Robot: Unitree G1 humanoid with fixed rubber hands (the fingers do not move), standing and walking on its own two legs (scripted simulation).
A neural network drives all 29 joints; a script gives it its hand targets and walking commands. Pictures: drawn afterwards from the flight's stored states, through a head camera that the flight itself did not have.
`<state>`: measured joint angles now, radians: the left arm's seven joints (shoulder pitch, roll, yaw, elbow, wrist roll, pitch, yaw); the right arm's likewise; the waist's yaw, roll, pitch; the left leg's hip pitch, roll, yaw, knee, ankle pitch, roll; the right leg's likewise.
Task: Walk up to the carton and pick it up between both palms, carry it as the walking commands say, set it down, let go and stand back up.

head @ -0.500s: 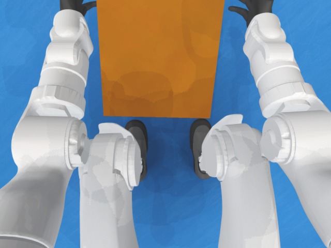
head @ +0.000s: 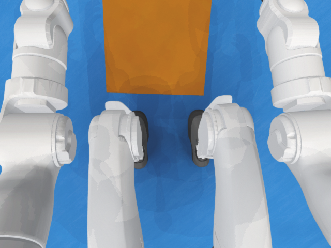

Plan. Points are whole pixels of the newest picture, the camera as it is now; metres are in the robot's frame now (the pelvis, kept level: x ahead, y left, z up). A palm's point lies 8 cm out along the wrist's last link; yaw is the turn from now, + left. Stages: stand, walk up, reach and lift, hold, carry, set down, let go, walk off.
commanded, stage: set down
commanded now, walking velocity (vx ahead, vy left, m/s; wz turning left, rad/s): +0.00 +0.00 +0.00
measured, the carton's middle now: (156, 46) +0.46 +0.02 -0.30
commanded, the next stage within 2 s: let go in 0.88 s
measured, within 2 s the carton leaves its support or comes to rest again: neither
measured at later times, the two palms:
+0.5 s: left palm out of the picture +0.55 +0.20 +0.00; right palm out of the picture +0.54 -0.17 +0.01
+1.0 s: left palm out of the picture +0.55 +0.21 +0.11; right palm out of the picture +0.53 -0.18 +0.11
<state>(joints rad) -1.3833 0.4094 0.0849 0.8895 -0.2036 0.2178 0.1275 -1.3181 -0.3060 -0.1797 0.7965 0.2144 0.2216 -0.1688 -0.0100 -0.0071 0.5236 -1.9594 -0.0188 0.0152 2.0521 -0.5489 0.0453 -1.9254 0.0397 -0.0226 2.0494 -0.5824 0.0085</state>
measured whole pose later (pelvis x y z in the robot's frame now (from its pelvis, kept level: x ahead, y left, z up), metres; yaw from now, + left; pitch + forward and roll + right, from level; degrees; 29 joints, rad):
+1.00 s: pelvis +0.02 +0.00 +0.23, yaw +0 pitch +27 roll -1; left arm -1.21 0.41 0.11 0.80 -0.14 0.27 0.02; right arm -1.14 -0.29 -0.18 0.72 0.13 0.29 -0.12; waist -0.01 -0.01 0.40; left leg -1.31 -0.02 0.00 1.17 -0.33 0.04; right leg -1.29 0.05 0.02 1.15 -0.34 0.01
